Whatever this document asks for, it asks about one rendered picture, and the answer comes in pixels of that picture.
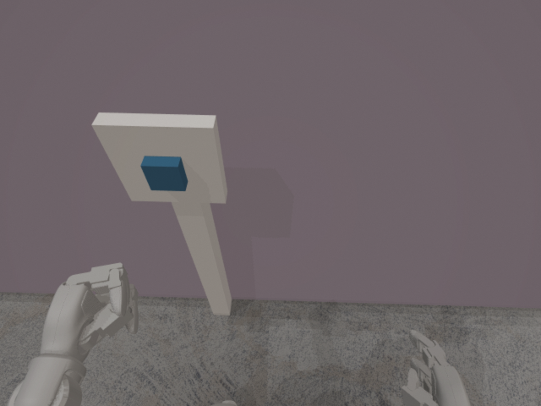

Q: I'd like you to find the panel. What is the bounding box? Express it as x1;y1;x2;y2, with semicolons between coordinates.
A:
92;112;232;315

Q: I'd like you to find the robot right hand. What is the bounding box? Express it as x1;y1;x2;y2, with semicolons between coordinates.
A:
402;330;471;406

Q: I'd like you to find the robot left forearm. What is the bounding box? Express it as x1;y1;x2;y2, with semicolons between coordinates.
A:
7;354;87;406

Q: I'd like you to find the robot left hand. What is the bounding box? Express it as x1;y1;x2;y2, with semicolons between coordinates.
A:
40;263;139;363

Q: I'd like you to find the button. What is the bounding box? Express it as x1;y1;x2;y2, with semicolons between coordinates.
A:
141;156;188;191

